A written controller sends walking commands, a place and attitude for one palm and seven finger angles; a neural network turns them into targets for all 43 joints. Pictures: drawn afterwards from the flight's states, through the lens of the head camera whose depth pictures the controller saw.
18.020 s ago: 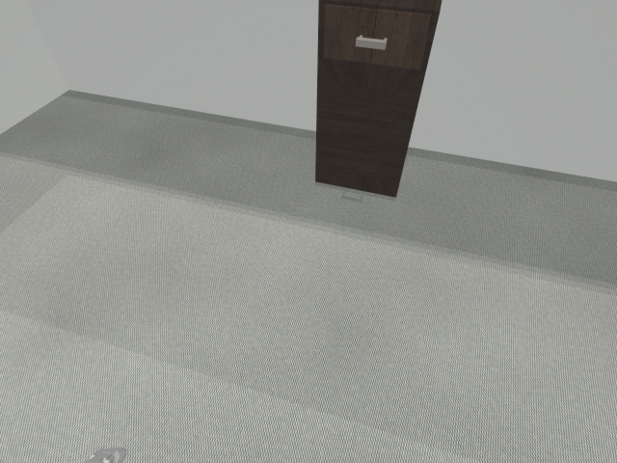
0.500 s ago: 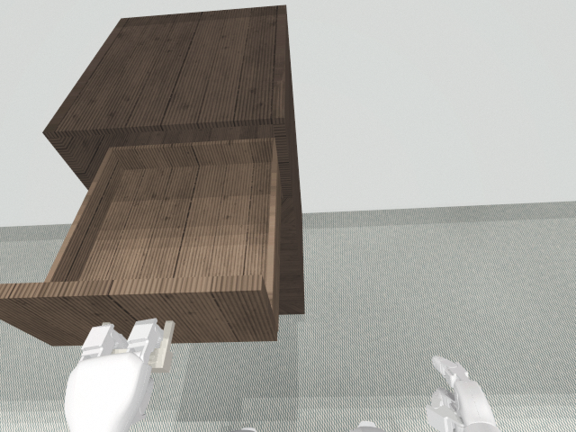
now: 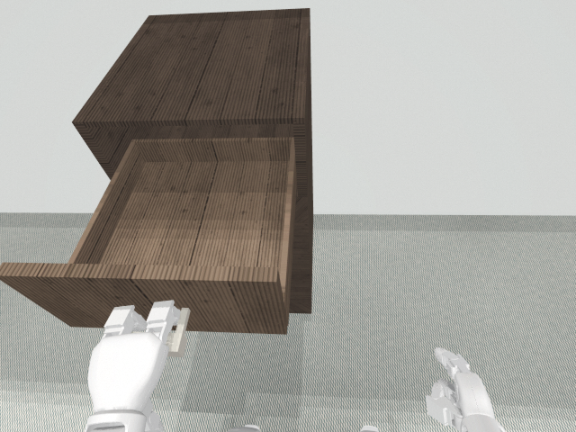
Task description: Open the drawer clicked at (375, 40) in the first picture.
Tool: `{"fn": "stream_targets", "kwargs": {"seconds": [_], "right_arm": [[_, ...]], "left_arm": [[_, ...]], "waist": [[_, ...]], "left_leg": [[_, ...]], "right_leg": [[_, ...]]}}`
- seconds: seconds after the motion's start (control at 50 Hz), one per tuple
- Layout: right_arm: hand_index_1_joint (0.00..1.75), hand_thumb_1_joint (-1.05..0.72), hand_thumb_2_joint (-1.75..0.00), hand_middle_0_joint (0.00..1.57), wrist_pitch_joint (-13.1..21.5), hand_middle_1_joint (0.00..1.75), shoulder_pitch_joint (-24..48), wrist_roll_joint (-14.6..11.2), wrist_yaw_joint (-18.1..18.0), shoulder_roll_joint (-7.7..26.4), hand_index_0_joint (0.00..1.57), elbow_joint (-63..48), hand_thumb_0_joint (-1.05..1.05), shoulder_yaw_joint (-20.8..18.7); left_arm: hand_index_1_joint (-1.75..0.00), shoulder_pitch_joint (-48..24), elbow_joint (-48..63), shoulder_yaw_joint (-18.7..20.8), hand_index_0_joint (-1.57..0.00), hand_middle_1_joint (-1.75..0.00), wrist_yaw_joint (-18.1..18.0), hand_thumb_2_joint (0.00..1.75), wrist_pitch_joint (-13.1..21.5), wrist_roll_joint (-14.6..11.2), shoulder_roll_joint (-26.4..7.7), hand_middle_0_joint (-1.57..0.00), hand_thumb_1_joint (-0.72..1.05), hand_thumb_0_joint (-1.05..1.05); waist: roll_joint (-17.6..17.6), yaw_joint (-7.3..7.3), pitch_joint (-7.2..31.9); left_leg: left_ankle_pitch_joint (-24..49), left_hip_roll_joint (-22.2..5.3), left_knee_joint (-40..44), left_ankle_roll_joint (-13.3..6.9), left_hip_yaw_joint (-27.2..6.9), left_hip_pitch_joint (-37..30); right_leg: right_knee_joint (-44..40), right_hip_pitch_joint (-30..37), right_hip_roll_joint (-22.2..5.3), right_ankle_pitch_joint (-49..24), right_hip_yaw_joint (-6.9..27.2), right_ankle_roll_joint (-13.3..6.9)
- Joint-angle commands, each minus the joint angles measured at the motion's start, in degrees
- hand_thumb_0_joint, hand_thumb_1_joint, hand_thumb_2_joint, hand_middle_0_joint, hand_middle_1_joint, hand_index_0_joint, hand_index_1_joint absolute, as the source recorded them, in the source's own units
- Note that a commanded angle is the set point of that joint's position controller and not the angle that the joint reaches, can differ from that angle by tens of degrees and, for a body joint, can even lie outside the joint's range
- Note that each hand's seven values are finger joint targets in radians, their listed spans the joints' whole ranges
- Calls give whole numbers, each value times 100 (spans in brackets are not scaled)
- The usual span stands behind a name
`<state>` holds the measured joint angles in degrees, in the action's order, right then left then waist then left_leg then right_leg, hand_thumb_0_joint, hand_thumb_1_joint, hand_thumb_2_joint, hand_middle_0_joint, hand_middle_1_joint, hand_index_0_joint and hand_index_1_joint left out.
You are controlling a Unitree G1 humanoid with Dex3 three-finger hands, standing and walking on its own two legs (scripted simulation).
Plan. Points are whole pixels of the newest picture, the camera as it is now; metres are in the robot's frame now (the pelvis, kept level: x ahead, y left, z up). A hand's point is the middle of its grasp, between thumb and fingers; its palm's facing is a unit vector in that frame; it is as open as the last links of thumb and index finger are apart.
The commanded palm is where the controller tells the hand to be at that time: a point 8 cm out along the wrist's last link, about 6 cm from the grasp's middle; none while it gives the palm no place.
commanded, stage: lift the hand off the handle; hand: left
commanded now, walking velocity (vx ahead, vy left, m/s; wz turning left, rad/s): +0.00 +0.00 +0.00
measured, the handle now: (149, 328) +0.24 +0.23 +0.01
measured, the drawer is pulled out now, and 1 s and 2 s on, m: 0.30 0.30 0.24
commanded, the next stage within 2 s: open the thumb to release the handle in 0.60 s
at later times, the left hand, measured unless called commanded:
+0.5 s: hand (146, 365) +0.20 +0.22 +0.00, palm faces -0.09 -0.12 -0.99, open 13.6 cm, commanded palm +0.18 +0.23 +0.09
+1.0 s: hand (140, 369) +0.19 +0.23 +0.00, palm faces -0.05 -0.09 -0.99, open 13.7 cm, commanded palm +0.19 +0.23 +0.06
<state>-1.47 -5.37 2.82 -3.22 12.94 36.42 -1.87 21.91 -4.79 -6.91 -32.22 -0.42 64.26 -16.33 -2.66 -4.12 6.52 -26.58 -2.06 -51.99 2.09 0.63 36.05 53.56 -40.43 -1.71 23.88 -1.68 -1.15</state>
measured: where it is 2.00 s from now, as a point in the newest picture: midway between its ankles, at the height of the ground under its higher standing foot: outside the picture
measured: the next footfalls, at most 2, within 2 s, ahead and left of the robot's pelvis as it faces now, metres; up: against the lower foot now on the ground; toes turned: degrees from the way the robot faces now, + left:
none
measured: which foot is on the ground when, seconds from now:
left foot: down 0.00-1.00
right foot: down 0.00-1.00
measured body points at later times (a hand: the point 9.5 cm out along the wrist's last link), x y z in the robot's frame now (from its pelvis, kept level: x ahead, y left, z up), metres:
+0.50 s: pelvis +0.01 +0.00 +0.02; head +0.04 -0.03 +0.46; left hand +0.20 +0.22 +0.05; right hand +0.21 -0.23 -0.09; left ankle -0.01 +0.15 -0.69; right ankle +0.03 -0.11 -0.69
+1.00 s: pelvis +0.03 +0.01 +0.00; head +0.09 -0.02 +0.44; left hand +0.19 +0.23 +0.06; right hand +0.22 -0.22 -0.12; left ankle -0.01 +0.15 -0.69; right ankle +0.03 -0.11 -0.69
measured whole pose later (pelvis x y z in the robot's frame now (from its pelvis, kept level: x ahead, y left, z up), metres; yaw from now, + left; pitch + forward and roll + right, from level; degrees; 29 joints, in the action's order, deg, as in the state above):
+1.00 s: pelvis +0.03 +0.01 +0.00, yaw -2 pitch +14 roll +1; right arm -1.6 -7.8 4.7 1.6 12.9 33.1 -3.0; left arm 37.4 10.0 -4.1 -30.9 4.8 62.0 -20.5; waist -3.0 -3.3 7.4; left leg -30.0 -2.4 -53.3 1.4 2.1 37.3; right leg 54.3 -42.2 -1.1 26.2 0.0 -0.1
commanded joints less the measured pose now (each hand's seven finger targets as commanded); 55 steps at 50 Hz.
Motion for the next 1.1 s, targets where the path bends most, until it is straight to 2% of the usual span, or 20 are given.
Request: {"fn": "stream_targets", "kwargs": {"seconds": [0.0,0.06,0.08,0.12,0.16,0.2,0.28,0.3,0.32,0.36,0.42,0.5,0.6,0.7,0.72,0.76,0.82,0.92,1.02,1.08], "right_arm": [[30,-90,-90,20,285,30,606,-8,-110,499,20,-837,0,-137],[30,-90,-90,20,276,30,639,-21,-133,514,20,-794,0,-108],[30,-90,-90,20,278,30,634,-20,-141,502,20,-785,0,-108],[30,-90,-90,20,283,30,657,-26,-159,492,20,-828,0,-108],[30,-90,-90,20,286,30,685,-28,-179,481,20,-866,0,-92],[30,-90,-90,20,300,30,702,-31,-171,453,20,-886,0,-73],[30,-90,-90,20,361,30,679,9,-182,449,20,-912,0,-63],[30,-90,-90,20,383,30,681,4,-164,434,20,-947,0,-74],[30,-90,-90,20,409,30,656,10,-149,433,20,-946,0,-71],[30,-90,-90,20,428,30,653,35,-132,448,20,-991,0,-82],[30,-90,-90,20,472,30,594,69,-48,435,20,-1030,0,-91],[30,-90,-90,20,490,30,542,92,52,442,20,-1105,0,-115],[30,-90,-90,20,505,30,358,113,220,468,20,-1216,0,-155],[30,-90,-90,20,479,30,233,74,324,546,20,-1309,0,-167],[30,-90,-90,20,456,30,196,95,347,520,20,-1279,0,-164],[30,-90,-90,20,442,30,171,123,419,517,20,-1268,0,-184],[30,-90,-90,20,392,30,102,179,484,539,20,-1247,0,-248],[30,-90,-90,20,247,30,99,208,474,562,20,-1193,0,-305],[30,-90,-90,20,178,30,247,146,295,558,20,-1025,0,-310],[30,-90,-90,20,121,30,387,84,169,561,20,-906,0,-269]], "left_arm": [[-120,-760,735,910,-30,-120,-105,30,-290,-107,-1032,-30,-50,0],[-120,-1094,699,835,-30,-120,-73,30,-321,-108,-1019,-30,-50,0],[-120,-1153,653,819,-30,-120,-72,30,-314,-96,-1015,-30,-50,0],[-120,-1186,927,914,-30,-120,-59,30,-304,-118,-1160,-30,-50,0],[-120,-1177,1170,951,-30,-120,-47,30,-316,-176,-1203,-30,-50,0],[-120,-1233,1316,798,-30,-120,-11,30,-300,-227,-1071,-30,-50,0],[-120,-1346,1715,913,-30,-120,31,30,-157,-280,-1202,-30,-50,0],[-120,-1147,1848,857,-30,-120,43,30,-117,-313,-1125,-30,-50,0],[-120,-1109,1944,904,-30,-120,50,30,-75,-351,-1173,-30,-50,0],[-120,-878,2252,1092,-30,-120,45,30,-3,-376,-1309,-30,-50,0],[-120,-557,2652,1059,-30,-120,48,30,115,-421,-1259,-30,-50,0],[-120,62,3230,1306,-30,-120,39,30,229,-519,-1415,-30,-50,0],[-120,972,4071,1413,-30,-120,17,30,314,-631,-1442,-30,-50,0],[-120,1715,4724,1576,-30,-120,9,30,338,-791,-1568,-30,-50,0],[-115,1790,4493,1511,-29,-115,-2,30,345,-741,-1450,-29,-50,0],[-107,1665,4193,1343,-28,-107,-35,30,430,-667,-1238,-28,-50,0],[-93,1574,3894,1352,-25,-93,-234,30,542,-482,-1210,-25,-50,0],[-70,893,3053,1318,-22,-70,-501,30,439,-271,-1092,-22,-50,0],[-48,-218,1969,1079,-18,-48,-628,30,132,-105,-894,-18,-50,0],[-34,-716,1275,898,-16,-34,-616,30,-188,-35,-814,-16,-50,0]], "waist": [[593,55,1093],[417,125,991],[518,123,901],[336,41,1085],[252,34,1179],[280,72,991],[245,51,1074],[81,7,1066],[181,22,1028],[-40,-57,1161],[-73,-53,1134],[-220,-118,1225],[-518,-195,1572],[-613,-206,1662],[-582,-156,1492],[-318,-26,1312],[-496,-13,1540],[26,220,1601],[350,362,1496],[507,357,1436]], "left_leg": [[795,466,669,-328,137,-334],[777,453,731,-313,111,-393],[728,450,743,-321,121,-387],[759,467,829,-319,129,-525],[875,469,889,-316,113,-688],[825,465,970,-323,110,-785],[960,453,1083,-320,103,-1020],[987,459,1116,-311,105,-1071],[1059,454,1128,-313,109,-1110],[1251,457,1175,-289,106,-1213],[1513,446,1158,-278,127,-1337],[1927,435,1134,-260,157,-1438],[3159,311,998,-191,140,-1666],[3810,205,844,-115,122,-1741],[3826,197,792,-114,118,-1681],[3782,172,698,-131,49,-1548],[3737,172,492,-113,15,-1503],[2924,214,175,-155,-38,-1055],[1776,274,127,-209,-11,-590],[1301,315,288,-254,41,-411]], "right_leg": [[-1166,1023,197,-959,191,-45],[-1200,922,204,-859,161,-59],[-1236,889,200,-770,153,-43],[-1284,1071,204,-736,164,-56],[-1320,1186,211,-841,143,-70],[-1422,1146,202,-720,119,-54],[-1501,1272,198,-763,120,-59],[-1519,1304,196,-763,106,-75],[-1534,1325,192,-842,101,-75],[-1538,1473,206,-1004,132,-110],[-1498,1430,205,-1258,157,-128],[-1436,1544,208,-1723,227,-162],[-1191,1579,226,-2441,193,-174],[-1092,1467,215,-2779,225,-143],[-1048,1317,227,-2731,168,-139],[-945,1045,262,-2652,153,-154],[-683,753,282,-2562,143,-179],[-439,383,285,-2435,165,-178],[-447,244,256,-1898,38,-137],[-610,408,231,-1626,-16,-99]]}}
